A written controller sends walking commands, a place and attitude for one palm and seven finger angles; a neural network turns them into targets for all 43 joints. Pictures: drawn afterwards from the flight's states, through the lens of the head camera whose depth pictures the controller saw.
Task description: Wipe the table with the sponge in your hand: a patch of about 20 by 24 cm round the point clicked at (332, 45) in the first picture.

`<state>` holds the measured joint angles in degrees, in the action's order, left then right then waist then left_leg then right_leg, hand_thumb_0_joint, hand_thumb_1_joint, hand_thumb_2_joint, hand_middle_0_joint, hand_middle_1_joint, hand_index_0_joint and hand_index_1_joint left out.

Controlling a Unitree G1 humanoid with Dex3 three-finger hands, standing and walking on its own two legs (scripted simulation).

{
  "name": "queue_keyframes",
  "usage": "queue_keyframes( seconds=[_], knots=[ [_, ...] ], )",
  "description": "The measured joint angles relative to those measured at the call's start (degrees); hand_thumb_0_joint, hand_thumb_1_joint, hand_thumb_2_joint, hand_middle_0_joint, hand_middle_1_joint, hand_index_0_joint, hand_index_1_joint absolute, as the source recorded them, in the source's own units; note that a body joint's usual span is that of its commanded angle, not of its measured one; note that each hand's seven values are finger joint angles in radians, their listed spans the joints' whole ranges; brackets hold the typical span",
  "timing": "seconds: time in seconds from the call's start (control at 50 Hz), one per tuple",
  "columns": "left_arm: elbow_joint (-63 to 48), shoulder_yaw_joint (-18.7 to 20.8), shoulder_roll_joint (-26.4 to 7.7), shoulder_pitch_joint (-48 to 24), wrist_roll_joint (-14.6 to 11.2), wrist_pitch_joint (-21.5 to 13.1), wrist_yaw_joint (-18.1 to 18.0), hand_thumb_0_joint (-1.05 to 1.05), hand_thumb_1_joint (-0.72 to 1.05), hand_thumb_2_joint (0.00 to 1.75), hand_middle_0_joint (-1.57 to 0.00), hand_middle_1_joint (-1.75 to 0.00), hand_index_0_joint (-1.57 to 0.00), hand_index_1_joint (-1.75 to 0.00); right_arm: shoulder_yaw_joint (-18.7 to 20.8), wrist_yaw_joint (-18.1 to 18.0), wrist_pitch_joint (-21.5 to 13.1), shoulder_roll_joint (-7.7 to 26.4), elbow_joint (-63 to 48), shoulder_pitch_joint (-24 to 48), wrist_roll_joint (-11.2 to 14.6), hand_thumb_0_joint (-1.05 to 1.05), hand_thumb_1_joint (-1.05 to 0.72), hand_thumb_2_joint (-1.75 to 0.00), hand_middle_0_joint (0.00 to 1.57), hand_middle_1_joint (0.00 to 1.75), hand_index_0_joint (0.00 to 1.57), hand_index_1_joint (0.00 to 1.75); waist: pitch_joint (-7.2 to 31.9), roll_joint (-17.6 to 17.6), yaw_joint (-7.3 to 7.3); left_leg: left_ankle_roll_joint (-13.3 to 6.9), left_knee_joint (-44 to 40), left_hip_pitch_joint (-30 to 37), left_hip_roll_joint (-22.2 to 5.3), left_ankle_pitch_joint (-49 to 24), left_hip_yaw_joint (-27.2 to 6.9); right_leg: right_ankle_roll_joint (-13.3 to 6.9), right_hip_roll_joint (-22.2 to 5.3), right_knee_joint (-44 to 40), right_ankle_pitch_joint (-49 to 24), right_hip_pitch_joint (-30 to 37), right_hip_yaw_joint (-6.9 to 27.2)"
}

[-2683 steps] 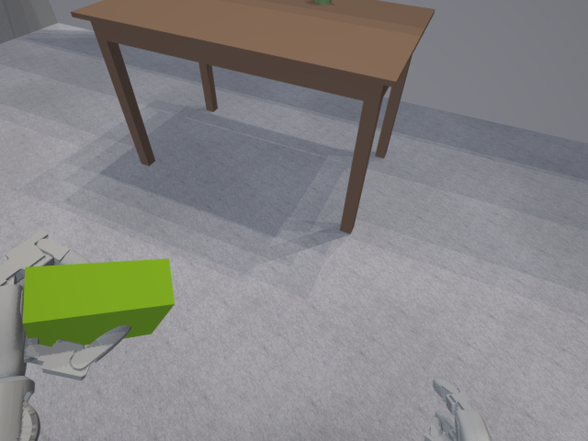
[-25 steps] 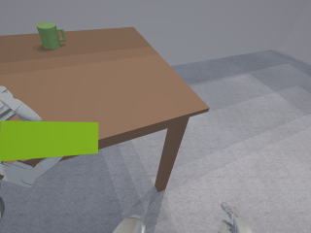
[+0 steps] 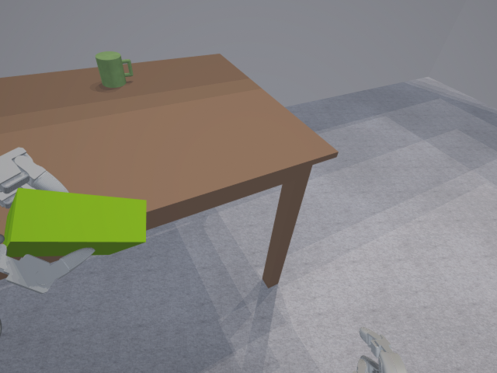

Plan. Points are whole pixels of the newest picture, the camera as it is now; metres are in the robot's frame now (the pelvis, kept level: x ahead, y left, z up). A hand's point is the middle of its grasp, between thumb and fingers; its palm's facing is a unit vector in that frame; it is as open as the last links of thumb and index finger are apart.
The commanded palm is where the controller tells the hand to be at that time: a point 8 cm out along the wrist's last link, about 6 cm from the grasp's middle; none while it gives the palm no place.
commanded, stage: stop stepping back and stand still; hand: left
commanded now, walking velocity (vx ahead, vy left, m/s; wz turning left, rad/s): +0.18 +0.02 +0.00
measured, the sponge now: (92, 229) +0.23 +0.22 +0.19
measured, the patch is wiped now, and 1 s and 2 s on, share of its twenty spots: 0.95 0.95 0.95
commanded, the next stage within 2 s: stand and wait in 1.10 s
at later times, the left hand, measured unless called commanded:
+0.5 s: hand (1, 254) +0.17 +0.27 +0.21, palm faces +0.39 -0.83 -0.40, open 9.4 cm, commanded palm +0.12 +0.32 +0.21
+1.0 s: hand (14, 226) +0.22 +0.30 +0.19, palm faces +0.40 -0.83 -0.39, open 9.4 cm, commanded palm +0.16 +0.34 +0.21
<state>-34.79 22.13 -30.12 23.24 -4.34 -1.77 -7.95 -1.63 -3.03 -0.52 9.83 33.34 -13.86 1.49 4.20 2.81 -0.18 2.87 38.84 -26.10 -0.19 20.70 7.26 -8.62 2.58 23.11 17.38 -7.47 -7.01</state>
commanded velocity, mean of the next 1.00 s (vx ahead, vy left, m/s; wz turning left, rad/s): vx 0.05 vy -0.05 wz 0.00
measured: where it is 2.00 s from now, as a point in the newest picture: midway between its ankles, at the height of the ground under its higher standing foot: outside the picture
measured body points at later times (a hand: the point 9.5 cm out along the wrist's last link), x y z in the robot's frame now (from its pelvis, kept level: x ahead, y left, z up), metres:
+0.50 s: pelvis -0.04 +0.05 -0.01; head -0.06 +0.04 +0.44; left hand +0.14 +0.32 +0.23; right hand +0.09 -0.16 -0.11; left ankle -0.01 +0.20 -0.70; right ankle -0.02 -0.05 -0.74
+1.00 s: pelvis +0.00 +0.06 +0.00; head +0.00 +0.06 +0.45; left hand +0.19 +0.34 +0.21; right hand +0.19 -0.17 -0.08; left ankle +0.01 +0.19 -0.74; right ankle -0.02 -0.05 -0.74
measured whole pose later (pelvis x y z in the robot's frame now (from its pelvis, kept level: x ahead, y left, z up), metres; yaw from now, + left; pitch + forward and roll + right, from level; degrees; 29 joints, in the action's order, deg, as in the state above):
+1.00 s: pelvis +0.00 +0.06 +0.00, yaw -1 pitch +0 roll -1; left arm -31.9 20.4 -21.7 25.3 -3.6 -6.3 -8.4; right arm -0.3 -3.6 -2.1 11.8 34.1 -8.7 1.2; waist 0.6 -2.1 -0.2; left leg 1.1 31.0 -15.7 -2.9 15.3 1.3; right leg -0.4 0.6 28.7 17.0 -11.7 -2.3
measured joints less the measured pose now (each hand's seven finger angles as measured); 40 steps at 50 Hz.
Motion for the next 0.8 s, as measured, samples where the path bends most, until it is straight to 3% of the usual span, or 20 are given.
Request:
queue_keyframes(
  seconds=[0.02,0.04,0.1,0.14,0.2,0.24,0.3,0.34,0.42,0.44,0.48,0.54,0.6,0.64,0.74,0.8],
  knots=[
    [0.2,0.5,1.2,-1.7,0.2,-0.5,0.4,-0.01,-0.48,1.07,-0.8,-1.4,-0.82,-1.42,0.3,0.3,-0.3,1.5,0.3,1.2,0.2,0.01,-0.9,-0.9,0.21,0.3,0.2,0.3,-0.6,-1.7,-0.79,-0.8,12.5,-4.7,-1.4,2.5,-2.1,-0.1,0.6,1.9,-1.8,-1.6,0.3],
    [1.0,0.4,2.9,-3.0,0.1,-1.5,0.7,-0.01,-0.48,1.07,-0.8,-1.4,-0.82,-1.42,0.6,0.5,-0.1,2.7,1.5,2.4,-0.1,0.01,-0.9,-0.9,0.21,0.3,0.2,0.3,-1.2,-4.1,-0.84,-1.5,21.4,-7.4,-3.1,3.0,-4.8,1.3,1.9,5.1,-1.4,-2.9,-0.2],
    [3.5,-1.1,6.5,-4.4,-0.3,-2.9,1.2,-0.01,-0.48,1.07,-0.8,-1.4,-0.82,-1.42,1.7,1.1,1.1,2.4,4.7,2.2,0.4,0.01,-0.9,-0.9,0.2,0.3,0.2,0.3,0.3,-4.3,-1.04,-2.0,31.6,-9.5,-4.7,-0.1,-8.8,4.3,2.3,7.2,-0.2,-3.9,-0.1],
    [4.2,-2.0,8.9,-3.8,-0.4,-3.0,0.8,-0.01,-0.48,1.07,-0.8,-1.4,-0.82,-1.42,1.4,0.5,1.7,2.0,4.9,1.2,0.4,0.01,-0.9,-0.9,0.2,0.3,0.2,0.3,1.5,-2.6,-0.86,-2.8,27.5,-7.2,-5.8,-0.1,-8.6,4.7,1.1,6.4,-0.9,-4.2,1.0],
    [3.2,-3.6,10.8,-3.0,-0.2,-2.6,-0.4,-0.01,-0.48,1.07,-0.8,-1.4,-0.82,-1.42,0.7,-0.9,0.8,2.3,3.6,0.2,-0.1,0.01,-0.9,-0.9,0.2,0.3,0.2,0.3,1.5,-0.8,-0.17,-3.8,10.2,1.6,-6.5,1.7,-7.1,5.0,-2.1,9.3,0.7,-6.3,1.5],
    [1.5,-3.9,10.5,-2.8,-0.4,-2.8,-1.1,-0.01,-0.48,1.07,-0.8,-1.4,-0.82,-1.42,0.7,-1.7,-0.4,3.8,1.6,0.2,-0.5,0.01,-0.9,-0.9,0.2,0.3,0.2,0.3,1.2,-2.9,0.95,-4.7,-0.6,5.6,-6.8,3.5,-9.1,5.9,-2.2,16.4,7.7,-10.5,1.4],
    [1.9,-0.9,6.4,-3.0,-0.3,-3.5,-1.3,-0.01,-0.48,1.07,-0.81,-1.4,-0.82,-1.42,0.7,-1.5,-1.2,0.5,2.0,1.6,-0.6,0.01,-0.9,-0.9,0.2,0.3,0.2,0.3,-1.5,-0.3,1.88,-1.7,-0.8,6.0,-5.0,-4.0,-7.4,7.1,-2.2,30.7,11.2,-15.8,4.9],
    [2.3,0.6,5.1,-2.0,-0.1,-3.5,-1.2,-0.01,-0.48,1.07,-0.81,-1.4,-0.82,-1.42,0.0,-0.4,-2.0,-1.2,2.2,0.6,-0.7,0.01,-0.9,-0.9,0.2,0.3,0.2,0.3,-1.7,-0.5,2.59,-1.2,-4.0,7.6,-4.9,-6.4,-7.4,7.6,-1.8,32.2,10.2,-16.5,4.2],
    [2.1,1.1,5.0,0.9,-0.2,-3.5,-0.9,-0.01,-0.48,1.07,-0.8,-1.4,-0.82,-1.42,-1.3,1.0,-2.2,-2.1,1.8,-2.0,-0.9,0.01,-0.9,-0.9,0.2,0.3,0.2,0.3,-1.5,-4.1,2.88,-0.6,-6.6,8.4,-6.1,-5.3,-8.4,7.0,-0.6,16.6,9.5,-10.0,1.0],
    [1.5,1.2,4.2,1.3,0.0,-3.4,-0.8,-0.01,-0.48,1.07,-0.8,-1.4,-0.82,-1.42,-1.4,1.3,-2.0,-2.2,1.2,-2.7,-0.9,0.01,-0.9,-0.9,0.2,0.3,0.2,0.3,-1.2,-3.9,2.76,-1.4,-3.5,6.4,-5.7,-1.0,-8.3,5.9,-0.7,11.0,9.4,-7.6,1.7],
    [0.6,0.8,4.5,0.9,0.3,-3.5,-0.1,-0.01,-0.48,1.07,-0.8,-1.4,-0.82,-1.42,-1.2,1.5,-1.6,-1.4,1.9,-1.8,-0.9,0.01,-0.9,-0.9,0.21,0.3,0.2,0.3,-2.4,-4.2,1.08,-2.0,9.3,1.1,-5.1,3.1,-8.6,4.7,-1.1,8.6,-2.7,-8.3,2.0],
    [1.3,-1.2,7.6,0.9,0.2,-4.2,0.7,-0.01,-0.48,1.07,-0.8,-1.4,-0.82,-1.42,-0.5,1.2,-1.3,0.3,5.7,-0.2,-0.7,0.01,-0.9,-0.9,0.21,0.3,0.2,0.3,-3.0,-5.1,-0.2,-2.4,17.7,-1.6,-4.5,2.7,-8.3,5.8,-1.2,9.3,-2.6,-7.8,1.9],
    [1.9,-1.7,9.2,1.2,0.1,-3.8,0.1,-0.01,-0.48,1.07,-0.81,-1.4,-0.82,-1.42,0.0,-0.1,-1.1,1.3,6.1,0.3,-0.6,0.01,-0.9,-0.9,0.21,0.3,0.2,0.3,-2.7,-3.9,-0.71,-3.1,8.0,2.6,-4.0,0.4,-5.6,6.7,-2.4,8.8,-1.4,-7.1,2.7],
    [1.9,-1.8,9.5,0.9,0.1,-3.8,-0.7,-0.01,-0.48,1.07,-0.81,-1.4,-0.83,-1.42,0.5,-1.0,-1.7,2.8,4.6,0.4,-0.7,0.01,-0.9,-0.9,0.21,0.3,0.2,0.3,-2.5,-4.7,-0.39,-4.0,-1.8,7.2,-4.0,-0.7,-6.0,7.4,-2.2,10.3,-0.3,-7.5,2.2],
    [4.1,-0.1,8.3,-1.6,0.8,-3.6,-1.8,-0.01,-0.48,1.07,-0.81,-1.4,-0.82,-1.42,1.3,-1.9,-2.9,2.4,2.8,2.9,-0.3,0.01,-0.9,-0.9,0.2,0.3,0.2,0.3,-3.5,-2.7,0.33,-2.0,-3.8,8.4,-2.2,-4.9,-5.6,8.9,-3.0,12.9,2.2,-7.9,4.7],
    [4.2,0.2,8.5,-1.2,1.2,-3.8,-1.8,-0.01,-0.48,1.07,-0.81,-1.4,-0.82,-1.42,1.0,-1.2,-4.0,2.1,1.7,3.5,-0.4,0.01,-0.9,-0.9,0.2,0.3,0.2,0.3,-3.4,-4.2,1.0,-1.7,-5.1,8.6,-2.6,-5.2,-6.7,7.8,-2.2,9.1,0.3,-6.1,4.0]
  ],
)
